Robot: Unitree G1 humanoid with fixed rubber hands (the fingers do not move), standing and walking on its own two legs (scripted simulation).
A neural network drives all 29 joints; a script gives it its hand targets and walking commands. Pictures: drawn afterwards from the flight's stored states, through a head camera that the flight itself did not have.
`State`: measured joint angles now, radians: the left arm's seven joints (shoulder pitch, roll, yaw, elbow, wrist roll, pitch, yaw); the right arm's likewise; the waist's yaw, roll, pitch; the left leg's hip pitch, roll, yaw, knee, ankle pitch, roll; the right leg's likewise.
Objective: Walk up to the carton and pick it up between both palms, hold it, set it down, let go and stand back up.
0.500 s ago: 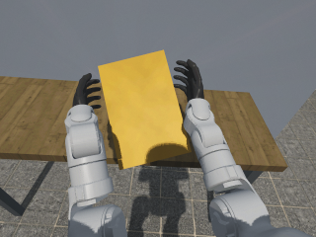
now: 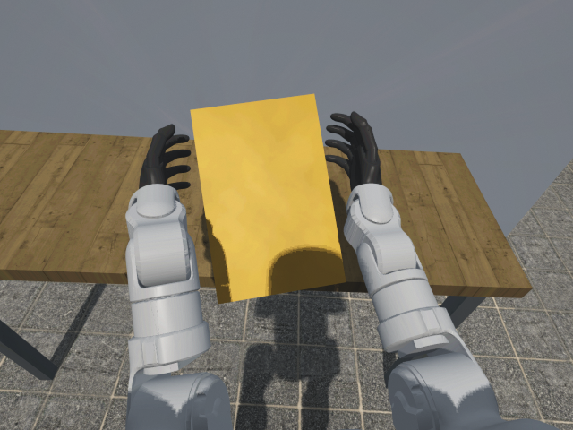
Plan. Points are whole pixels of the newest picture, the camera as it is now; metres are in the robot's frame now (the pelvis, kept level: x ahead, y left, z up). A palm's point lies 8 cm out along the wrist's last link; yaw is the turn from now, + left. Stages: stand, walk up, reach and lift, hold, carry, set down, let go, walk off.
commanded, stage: hold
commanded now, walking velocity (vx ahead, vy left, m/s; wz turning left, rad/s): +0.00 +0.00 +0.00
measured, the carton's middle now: (267, 201) +0.41 +0.01 +0.08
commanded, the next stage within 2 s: none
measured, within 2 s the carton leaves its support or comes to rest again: neither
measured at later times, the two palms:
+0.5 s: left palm (160, 190) +0.35 +0.14 +0.17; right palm (364, 178) +0.36 -0.11 +0.17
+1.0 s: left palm (162, 189) +0.35 +0.14 +0.17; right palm (364, 178) +0.36 -0.12 +0.17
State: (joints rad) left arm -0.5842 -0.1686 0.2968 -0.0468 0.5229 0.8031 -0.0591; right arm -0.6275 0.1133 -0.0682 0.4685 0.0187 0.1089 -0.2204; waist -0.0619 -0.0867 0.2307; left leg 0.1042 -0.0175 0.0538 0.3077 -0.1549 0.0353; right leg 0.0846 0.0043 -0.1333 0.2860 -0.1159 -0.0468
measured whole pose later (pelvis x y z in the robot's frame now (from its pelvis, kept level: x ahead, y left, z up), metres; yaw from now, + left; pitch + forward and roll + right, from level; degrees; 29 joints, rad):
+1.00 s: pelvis +0.00 +0.00 +0.00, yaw +1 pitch -15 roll +0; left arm -0.56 -0.16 0.29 -0.06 0.51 0.80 -0.05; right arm -0.61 0.11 -0.04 0.47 0.04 0.08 -0.24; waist -0.08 -0.09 0.23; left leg 0.10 0.00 0.05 0.33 -0.17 0.03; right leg 0.10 0.01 -0.15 0.27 -0.12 -0.05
